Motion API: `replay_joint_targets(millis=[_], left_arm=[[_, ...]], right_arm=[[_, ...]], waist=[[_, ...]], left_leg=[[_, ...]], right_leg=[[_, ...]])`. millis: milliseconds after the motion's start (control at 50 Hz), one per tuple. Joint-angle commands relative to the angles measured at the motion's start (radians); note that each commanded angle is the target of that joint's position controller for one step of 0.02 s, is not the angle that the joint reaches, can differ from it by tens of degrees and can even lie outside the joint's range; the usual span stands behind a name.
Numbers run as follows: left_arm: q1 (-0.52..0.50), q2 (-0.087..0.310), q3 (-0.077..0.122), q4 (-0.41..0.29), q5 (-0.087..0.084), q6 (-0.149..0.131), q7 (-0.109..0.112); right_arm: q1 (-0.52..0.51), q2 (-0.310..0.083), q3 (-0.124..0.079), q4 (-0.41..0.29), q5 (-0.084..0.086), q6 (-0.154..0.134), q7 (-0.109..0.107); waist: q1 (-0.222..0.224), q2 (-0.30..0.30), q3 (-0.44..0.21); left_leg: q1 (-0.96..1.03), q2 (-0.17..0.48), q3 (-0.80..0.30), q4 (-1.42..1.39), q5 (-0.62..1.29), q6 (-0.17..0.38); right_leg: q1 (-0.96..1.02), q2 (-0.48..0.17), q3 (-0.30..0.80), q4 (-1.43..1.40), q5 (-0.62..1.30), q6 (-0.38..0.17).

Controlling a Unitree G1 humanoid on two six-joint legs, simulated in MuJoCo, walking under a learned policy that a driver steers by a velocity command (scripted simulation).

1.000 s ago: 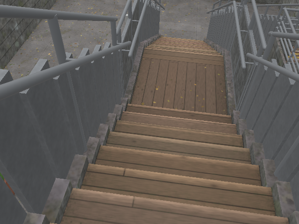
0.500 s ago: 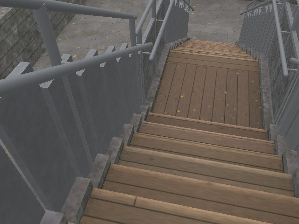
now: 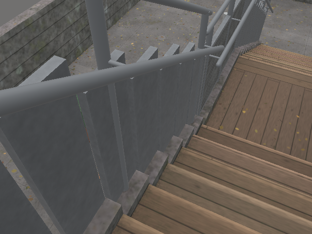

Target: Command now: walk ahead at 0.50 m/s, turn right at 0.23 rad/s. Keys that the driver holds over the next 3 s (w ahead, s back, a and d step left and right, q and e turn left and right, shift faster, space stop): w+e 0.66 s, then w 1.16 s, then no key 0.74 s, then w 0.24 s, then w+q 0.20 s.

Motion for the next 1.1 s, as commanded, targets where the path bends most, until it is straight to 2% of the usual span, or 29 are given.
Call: replay_joint_targets(millis=[20,40,80,140,180,220,260,320,380,500,520,580,600,620,660,680,700,720,780,840,880,920,960,980,1000,1020,1040,1060,1100], left_arm=[[0.302,0.021,0.015,0.103,0.03,0.006,-0.1],[0.1,0.101,0.029,-0.013,-0.02,-0.016,-0.106],[-0.18,0.121,0.027,-0.141,-0.044,-0.038,-0.062],[-0.234,0.07,0.021,-0.162,-0.01,-0.043,-0.02],[-0.215,0.03,0.037,-0.112,0.019,-0.021,-0.034],[-0.21,-0.011,0.022,-0.115,0.028,-0.017,-0.053],[-0.35,0.033,0.025,-0.167,0.028,-0.011,-0.054],[-0.398,0.094,0.04,-0.174,-0.021,-0.005,-0.032],[-0.49,0.146,0.053,-0.244,-0.01,0.012,-0.037],[-0.719,0.071,0.013,-0.315,-0.008,0.011,-0.006],[-0.704,0.113,0.034,-0.296,-0.003,0.006,-0.009],[-0.007,0.35,0.146,-0.057,-0.01,0.005,-0.014],[0.203,0.409,0.166,0.039,-0.008,0.01,-0.005],[0.32,0.335,0.158,0.084,0.013,-0.003,0.013],[0.011,0.183,0.109,-0.002,-0.002,-0.024,-0.002],[-0.168,0.174,0.096,-0.068,-0.007,-0.027,-0.025],[-0.321,0.051,0.044,-0.127,-0.009,-0.043,-0.018],[-0.368,0.05,0.034,-0.154,-0.042,-0.055,-0.016],[-0.289,0.158,0.042,-0.146,-0.017,-0.069,-0.031],[-0.075,0.04,-0.002,-0.086,-0.031,-0.1,0.044],[-0.136,0.132,-0.01,-0.116,0.025,-0.067,0.014],[-0.181,0.183,0.005,-0.153,0.009,-0.053,-0.017],[-0.139,0.239,0.021,-0.113,0.01,-0.022,-0.034],[-0.065,0.228,0.023,-0.059,0.047,-0.014,-0.069],[0.244,0.083,0.019,0.0,0.013,-0.005,-0.091],[0.204,0.088,0.022,-0.086,-0.034,-0.011,-0.101],[-0.03,0.148,0.032,-0.185,-0.064,-0.022,-0.092],[-0.152,0.144,0.02,-0.27,-0.057,-0.028,-0.055],[-0.157,0.089,0.0,-0.276,-0.041,-0.009,-0.009]], right_arm=[[0.617,-0.198,-0.082,0.144,-0.013,-0.009,0.015],[0.693,-0.231,-0.089,0.162,-0.008,0.005,0.025],[0.502,-0.165,-0.088,0.123,-0.002,0.0,0.012],[0.31,0.065,-0.011,0.079,-0.029,-0.042,-0.02],[0.417,0.037,-0.013,0.1,0.021,-0.069,-0.046],[0.436,-0.001,-0.021,0.119,-0.018,-0.067,-0.054],[0.499,0.129,0.023,0.154,-0.008,-0.075,-0.072],[0.508,0.069,0.018,0.158,-0.032,-0.074,-0.062],[0.5,0.018,0.009,0.161,-0.023,-0.065,-0.051],[0.732,-0.007,-0.035,0.287,-0.001,-0.013,-0.12],[0.697,-0.022,-0.048,0.275,0.017,-0.017,-0.111],[0.712,-0.039,-0.06,0.306,-0.058,-0.006,0.009],[0.687,0.026,-0.042,0.247,-0.017,-0.016,0.045],[0.381,-0.053,-0.07,0.111,0.035,-0.048,0.034],[0.198,-0.023,-0.066,-0.006,0.046,-0.077,-0.027],[0.283,-0.035,-0.074,0.004,0.043,-0.074,-0.054],[0.327,0.042,-0.049,0.032,-0.002,-0.057,-0.069],[0.368,0.07,-0.052,0.083,-0.033,-0.038,-0.061],[0.532,0.047,-0.042,0.13,-0.038,-0.015,0.011],[0.166,-0.021,-0.026,0.032,-0.019,-0.023,-0.022],[0.185,0.002,-0.018,0.037,0.0,-0.003,-0.029],[0.236,-0.074,-0.035,0.042,-0.006,0.014,-0.024],[0.371,-0.177,-0.078,0.104,0.026,0.011,-0.031],[0.534,-0.277,-0.127,0.134,0.036,-0.005,-0.027],[0.673,-0.353,-0.131,0.194,-0.018,-0.015,-0.017],[0.746,-0.364,-0.126,0.199,-0.047,-0.019,0.001],[0.771,-0.34,-0.127,0.209,-0.043,-0.019,0.009],[0.629,-0.269,-0.107,0.195,-0.017,-0.02,0.013],[0.445,-0.047,-0.032,0.159,-0.034,-0.035,0.003]], waist=[[-0.22,0.205,-0.315],[-0.315,0.138,-0.389],[-0.316,-0.076,-0.128],[-0.141,-0.112,0.076],[-0.167,-0.072,0.074],[-0.122,-0.052,0.064],[-0.175,-0.083,0.08],[-0.164,-0.055,0.075],[-0.187,-0.089,0.154],[-0.336,-0.092,0.167],[-0.319,-0.077,0.155],[-0.052,-0.271,-0.083],[0.011,-0.377,-0.341],[0.119,-0.232,-0.262],[-0.041,-0.009,-0.011],[-0.16,-0.034,0.074],[-0.241,-0.001,0.162],[-0.257,-0.011,0.211],[-0.292,-0.094,0.084],[-0.103,-0.041,0.031],[-0.181,-0.144,0.077],[-0.227,-0.117,0.147],[-0.283,-0.043,0.127],[-0.358,-0.006,0.025],[-0.25,0.243,-0.229],[-0.277,0.209,-0.265],[-0.332,0.085,-0.121],[-0.282,0.031,-0.012],[-0.143,-0.144,0.103]], left_leg=[[1.061,0.173,-0.063,0.431,0.664,0.247],[1.09,0.291,-0.24,0.391,0.579,0.336],[0.726,0.331,-0.264,0.129,-0.096,0.298],[0.066,0.236,-0.103,0.026,-0.051,0.221],[-0.013,0.19,-0.007,-0.033,-0.116,0.231],[-0.039,0.21,-0.009,0.043,-0.023,0.231],[0.145,0.21,-0.003,0.095,-0.154,0.17],[-0.068,0.131,0.113,0.187,-0.296,0.105],[-0.09,0.136,0.125,0.265,-0.426,0.087],[0.235,0.238,0.012,0.434,-0.316,0.115],[0.197,0.189,0.061,0.502,-0.286,0.109],[-0.298,0.057,0.175,1.283,-0.408,-0.036],[-0.515,-0.026,0.143,1.687,-1.107,-0.11],[-0.749,-0.039,0.069,1.77,-1.189,-0.111],[-0.79,0.029,-0.036,1.387,-0.962,-0.055],[-0.666,0.051,-0.063,1.337,-0.908,-0.019],[-0.484,0.144,-0.156,1.004,-0.608,0.03],[-0.294,0.132,-0.104,0.762,-0.408,0.029],[0.008,0.005,0.002,0.834,-0.131,0.007],[-0.28,0.066,-0.11,0.233,0.257,-0.058],[0.119,-0.022,0.016,0.382,0.171,-0.089],[0.187,-0.004,-0.004,0.308,0.017,-0.084],[0.36,-0.016,0.033,0.073,0.003,-0.036],[0.506,-0.004,-0.002,0.127,-0.059,0.069],[0.845,0.143,-0.111,0.445,0.599,0.221],[0.885,0.254,-0.396,0.384,0.677,0.304],[0.811,0.279,-0.417,0.31,0.538,0.258],[0.632,0.365,-0.613,0.2,-0.102,0.295],[0.167,0.304,-0.454,0.126,-0.147,0.215]], right_leg=[[-0.647,-0.035,0.112,0.597,0.225,-0.024],[-0.805,-0.027,0.074,0.885,0.074,0.005],[-0.996,-0.11,0.11,0.698,0.303,-0.011],[-0.679,-0.257,0.202,0.182,0.753,-0.096],[-0.564,-0.218,0.16,-0.069,0.926,-0.092],[-0.581,-0.211,0.155,-0.051,0.999,-0.081],[-0.768,-0.257,0.225,-0.314,1.222,-0.079],[-0.437,-0.198,0.115,-0.403,1.461,-0.026],[-0.365,-0.191,0.072,-0.468,1.312,-0.036],[-0.439,-0.184,-0.022,-0.739,1.054,0.003],[-0.334,-0.14,-0.096,-0.781,0.972,0.009],[0.607,-0.168,-0.065,-0.671,1.676,-0.198],[0.969,-0.395,0.186,-0.488,2.05,-0.401],[0.962,-0.436,0.309,-0.564,1.81,-0.392],[0.486,-0.418,0.334,-0.719,1.126,-0.315],[0.171,-0.443,0.346,-0.771,0.97,-0.351],[-0.176,-0.414,0.282,-0.836,0.927,-0.304],[-0.434,-0.337,0.183,-0.89,0.879,-0.3],[-0.706,-0.217,0.118,-0.667,0.79,-0.279],[-0.328,-0.199,0.185,-0.416,0.56,-0.181],[-0.677,-0.19,0.194,-0.427,0.384,-0.184],[-0.654,-0.242,0.24,-0.356,0.271,-0.156],[-0.494,-0.228,0.259,-0.126,0.293,-0.106],[-0.473,-0.168,0.244,0.16,0.612,-0.053],[-0.66,-0.015,0.11,0.735,0.173,-0.002],[-0.922,0.03,0.135,1.033,0.159,0.009],[-1.153,0.005,0.151,1.05,0.245,0.005],[-1.334,-0.095,0.183,0.989,0.436,0.006],[-1.056,-0.228,0.248,0.693,0.672,-0.017]])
